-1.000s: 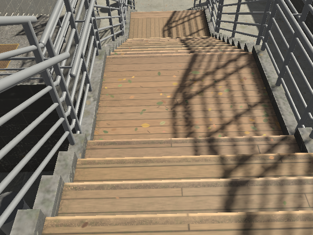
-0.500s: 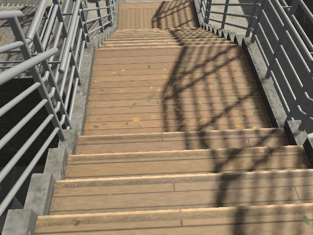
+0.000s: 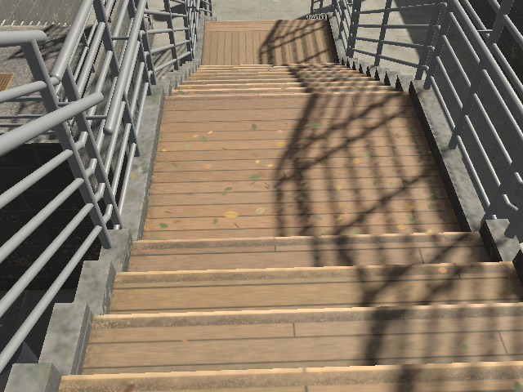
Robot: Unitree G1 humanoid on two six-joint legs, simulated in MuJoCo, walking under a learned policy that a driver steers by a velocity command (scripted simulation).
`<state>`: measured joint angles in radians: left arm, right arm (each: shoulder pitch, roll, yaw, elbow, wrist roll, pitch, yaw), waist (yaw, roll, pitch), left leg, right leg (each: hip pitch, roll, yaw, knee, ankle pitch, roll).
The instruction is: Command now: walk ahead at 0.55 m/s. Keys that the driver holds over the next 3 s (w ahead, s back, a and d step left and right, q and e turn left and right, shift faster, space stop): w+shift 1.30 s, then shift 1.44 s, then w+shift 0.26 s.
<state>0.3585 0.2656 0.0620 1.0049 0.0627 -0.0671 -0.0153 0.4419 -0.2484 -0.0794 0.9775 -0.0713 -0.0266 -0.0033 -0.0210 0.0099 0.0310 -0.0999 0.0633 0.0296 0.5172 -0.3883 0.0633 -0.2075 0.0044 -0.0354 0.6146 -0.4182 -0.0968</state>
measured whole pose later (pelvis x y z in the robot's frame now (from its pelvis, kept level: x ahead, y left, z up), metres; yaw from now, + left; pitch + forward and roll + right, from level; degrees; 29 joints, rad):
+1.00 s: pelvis +0.57 +0.02 -0.36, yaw +1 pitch -1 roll +0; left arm 0.30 0.21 0.05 1.02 0.02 -0.06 -0.02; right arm 0.37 -0.21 -0.04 1.04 -0.03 -0.05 -0.04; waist -0.03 0.01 0.00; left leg -0.58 -0.05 -0.09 1.84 -0.54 0.15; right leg -0.32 0.04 -0.11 0.77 -0.42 -0.10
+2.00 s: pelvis +1.19 +0.08 -0.71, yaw +3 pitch +0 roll -1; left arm 0.18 0.27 0.03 0.87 0.01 -0.06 -0.07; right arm 0.27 -0.23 0.02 0.93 0.01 -0.08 0.12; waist 0.02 -0.01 0.02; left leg -0.44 0.03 -0.01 0.86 -0.43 -0.02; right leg -0.36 0.00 -0.04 0.84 -0.48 0.00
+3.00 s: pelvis +1.26 +0.11 -0.69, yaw +2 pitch -1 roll +0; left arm 0.43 0.24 0.04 0.95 0.05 -0.08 0.00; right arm 0.23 -0.26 -0.02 0.90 -0.05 -0.08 0.03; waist 0.06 -0.02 0.03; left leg -0.31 0.01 0.07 0.79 -0.34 0.07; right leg -0.10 -0.06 -0.02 0.60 -0.48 -0.03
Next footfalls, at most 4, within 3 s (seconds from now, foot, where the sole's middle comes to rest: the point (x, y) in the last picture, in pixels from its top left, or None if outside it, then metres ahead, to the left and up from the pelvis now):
0.46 left None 0.27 0.10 -0.94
0.88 right None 0.61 -0.05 -1.11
1.28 left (231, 339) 0.90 0.13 -1.28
1.60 right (272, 291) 1.21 -0.04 -1.45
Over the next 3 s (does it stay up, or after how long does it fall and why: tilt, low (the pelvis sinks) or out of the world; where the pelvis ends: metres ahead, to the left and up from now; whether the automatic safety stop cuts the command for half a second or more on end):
stays up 1.26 0.11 -0.69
